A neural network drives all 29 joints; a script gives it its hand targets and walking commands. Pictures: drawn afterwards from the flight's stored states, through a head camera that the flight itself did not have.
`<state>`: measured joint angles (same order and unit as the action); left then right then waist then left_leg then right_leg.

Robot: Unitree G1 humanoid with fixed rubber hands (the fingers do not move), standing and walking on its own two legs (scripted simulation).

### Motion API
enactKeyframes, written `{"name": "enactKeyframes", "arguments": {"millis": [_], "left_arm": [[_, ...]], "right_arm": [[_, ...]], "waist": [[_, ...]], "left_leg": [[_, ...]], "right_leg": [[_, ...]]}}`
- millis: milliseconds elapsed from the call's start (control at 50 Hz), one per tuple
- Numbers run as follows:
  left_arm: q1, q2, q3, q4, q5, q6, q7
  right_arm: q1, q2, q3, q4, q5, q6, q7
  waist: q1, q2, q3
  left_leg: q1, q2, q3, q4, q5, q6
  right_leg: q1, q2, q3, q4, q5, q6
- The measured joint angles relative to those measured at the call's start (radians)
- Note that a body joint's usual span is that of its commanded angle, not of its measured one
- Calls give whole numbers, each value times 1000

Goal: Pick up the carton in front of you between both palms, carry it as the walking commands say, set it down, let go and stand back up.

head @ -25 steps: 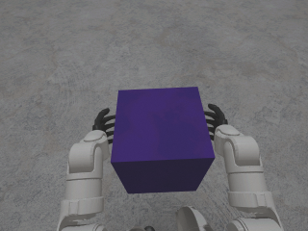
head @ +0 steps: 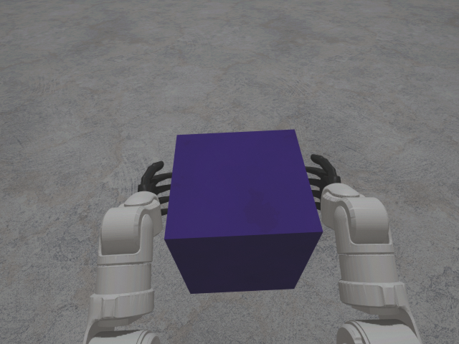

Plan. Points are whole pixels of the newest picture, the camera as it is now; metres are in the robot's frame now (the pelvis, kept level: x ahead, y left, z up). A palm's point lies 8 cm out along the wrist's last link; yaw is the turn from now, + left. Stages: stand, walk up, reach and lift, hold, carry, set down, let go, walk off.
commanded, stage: carry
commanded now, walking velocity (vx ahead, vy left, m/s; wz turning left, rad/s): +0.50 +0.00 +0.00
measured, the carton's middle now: (239, 216) +0.36 +0.01 +0.04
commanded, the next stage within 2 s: none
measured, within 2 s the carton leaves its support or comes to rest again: neither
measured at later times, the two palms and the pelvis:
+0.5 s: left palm (189, 138) +0.56 +0.13 +0.07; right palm (317, 140) +0.56 -0.17 +0.07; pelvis +0.29 -0.01 -0.02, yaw +0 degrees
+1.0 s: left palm (187, 80) +0.87 +0.17 +0.06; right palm (283, 77) +0.86 -0.13 +0.07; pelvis +0.60 +0.03 -0.02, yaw -2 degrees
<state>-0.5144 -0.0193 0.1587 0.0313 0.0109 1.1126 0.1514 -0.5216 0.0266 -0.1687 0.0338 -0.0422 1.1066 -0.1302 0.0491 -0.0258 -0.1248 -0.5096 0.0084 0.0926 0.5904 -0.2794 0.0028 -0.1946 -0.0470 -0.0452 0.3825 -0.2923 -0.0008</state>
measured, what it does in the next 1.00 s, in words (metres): walks ahead: left foot, then right foot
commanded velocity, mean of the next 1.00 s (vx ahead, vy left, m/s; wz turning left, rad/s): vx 0.50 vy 0.00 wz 0.00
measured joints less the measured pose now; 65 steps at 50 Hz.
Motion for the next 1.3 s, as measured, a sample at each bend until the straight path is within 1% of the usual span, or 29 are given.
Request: {"name": "enactKeyframes", "arguments": {"millis": [40,60,80,100,140,180,240,320,420,460,480,500,520,560,580,620,700,780,860,920,940,960,980,1000,1040,1080,1160,1240,1300], "left_arm": [[-11,0,3,6,6,24,-5],[-15,4,4,6,9,36,-10],[-13,13,6,7,8,45,-16],[-3,19,10,5,8,56,-23],[20,13,18,-1,12,83,-33],[44,-10,20,-14,27,100,-35],[101,-57,18,-66,57,103,-41],[212,-121,9,-182,98,81,-50],[336,-117,-46,-310,112,71,-57],[350,-115,-54,-337,108,78,-57],[350,-115,-60,-336,107,76,-57],[346,-116,-67,-322,109,70,-58],[343,-116,-71,-306,109,68,-58],[347,-116,-71,-292,108,73,-59],[354,-115,-69,-294,107,74,-59],[372,-113,-66,-307,103,73,-60],[389,-111,-59,-340,94,67,-60],[381,-112,-57,-363,89,71,-61],[371,-113,-65,-362,94,89,-63],[365,-113,-67,-358,103,106,-64],[361,-113,-64,-358,106,111,-64],[356,-110,-57,-353,108,113,-65],[355,-107,-47,-343,109,114,-65],[355,-105,-41,-332,110,115,-65],[357,-111,-33,-317,113,115,-65],[362,-116,-41,-318,117,107,-65],[369,-113,-68,-338,117,81,-65],[380,-112,-82,-377,117,75,-63],[384,-111,-81,-412,114,84,-61]], "right_arm": [[-1,6,-7,-5,-8,24,1],[-4,12,-10,-5,-14,35,1],[-2,23,-9,-2,-23,38,1],[5,37,-5,0,-36,44,1],[37,58,-4,-18,-55,71,1],[85,73,-9,-60,-64,96,1],[159,93,-26,-134,-68,106,6],[252,123,-36,-228,-72,84,28],[331,112,29,-299,-63,67,42],[346,109,43,-326,-63,73,42],[350,107,42,-336,-63,76,42],[354,104,36,-338,-63,77,42],[359,103,32,-336,-64,80,42],[367,107,29,-329,-70,86,42],[370,107,35,-327,-72,88,42],[373,105,50,-326,-76,89,43],[377,105,72,-344,-81,82,43],[377,105,77,-375,-86,87,43],[383,105,70,-389,-85,104,43],[379,105,63,-383,-82,116,43],[372,105,60,-377,-80,118,43],[363,107,63,-357,-80,112,44],[352,108,66,-329,-82,104,44],[344,109,68,-303,-84,100,44],[346,109,67,-284,-84,98,44],[361,108,62,-295,-78,90,45],[384,105,58,-336,-69,67,45],[395,104,62,-374,-61,59,46],[390,104,67,-399,-59,68,46]], "waist": [[-6,2,-19],[-10,2,-27],[-17,-11,-33],[-25,-14,-34],[-35,4,-31],[-43,17,-25],[-56,29,-14],[-72,35,-4],[-80,37,4],[-77,44,6],[-73,57,6],[-65,72,6],[-56,73,9],[-43,60,17],[-37,53,20],[-27,45,23],[-15,35,12],[-20,33,-9],[-30,33,-27],[-32,24,-31],[-33,20,-29],[-38,-1,-24],[-46,-16,-18],[-54,-14,-9],[-60,-1,19],[-63,7,41],[-69,17,53],[-67,21,36],[-62,19,23]], "left_leg": [[69,-1,38,-121,61,2],[100,-2,50,-151,114,17],[104,-8,63,-126,145,37],[109,-9,70,-96,123,51],[144,1,68,-93,65,59],[196,8,62,-142,54,50],[285,13,55,-243,61,45],[394,18,48,-327,37,34],[518,25,49,-328,-67,1],[541,40,44,-249,-147,-18],[525,59,44,-156,-197,-23],[474,82,36,-13,-189,-21],[402,82,7,154,-183,-18],[252,59,-33,429,-170,-2],[187,55,-37,505,-149,5],[84,63,-30,531,-91,8],[-41,88,-12,370,4,-8],[-78,102,15,140,110,-22],[-55,92,57,-23,191,-14],[3,73,98,-103,202,4],[37,62,115,-127,191,14],[47,47,127,-108,216,40],[44,40,138,-65,190,61],[48,41,142,-43,154,73],[88,46,141,-69,118,75],[141,44,139,-130,121,65],[246,37,128,-243,115,63],[355,29,117,-328,88,49],[438,25,111,-363,47,32]], "right_leg": [[30,-6,1,43,-61,17],[31,-11,2,98,-105,22],[4,-26,-1,193,-136,22],[-40,-26,4,311,-156,17],[-141,-7,-2,526,-188,-1],[-230,-4,-24,617,-155,-6],[-322,-15,-45,561,-58,10],[-374,-25,-61,364,50,25],[-341,-11,-117,145,170,6],[-282,7,-158,73,184,-11],[-262,18,-171,75,223,-43],[-262,23,-184,117,207,-67],[-256,22,-189,144,170,-79],[-216,16,-187,131,120,-82],[-190,13,-184,106,118,-71],[-133,13,-179,47,117,-65],[-22,12,-164,-58,107,-55],[88,9,-154,-127,71,-32],[194,4,-150,-149,1,3],[257,-9,-138,-109,-86,37],[262,-21,-132,-53,-133,48],[241,-50,-128,44,-185,52],[183,-74,-113,193,-181,46],[106,-71,-75,362,-174,40],[-51,-44,-24,632,-152,18],[-178,-37,-18,736,-95,1],[-343,-52,-33,663,19,2],[-418,-68,-53,482,117,18],[-426,-69,-75,338,181,18]]}}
